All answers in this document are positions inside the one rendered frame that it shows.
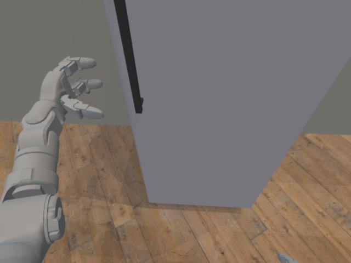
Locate right robot hand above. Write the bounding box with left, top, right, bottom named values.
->
left=278, top=252, right=299, bottom=263

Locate fridge door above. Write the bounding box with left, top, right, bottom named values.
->
left=104, top=0, right=351, bottom=208

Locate robot left upper arm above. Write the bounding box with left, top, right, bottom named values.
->
left=0, top=194, right=65, bottom=263

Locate left robot hand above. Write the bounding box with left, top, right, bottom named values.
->
left=39, top=56, right=104, bottom=120

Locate handle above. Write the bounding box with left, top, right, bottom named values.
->
left=114, top=0, right=143, bottom=113

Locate left robot forearm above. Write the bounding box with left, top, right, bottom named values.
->
left=0, top=100, right=65, bottom=206

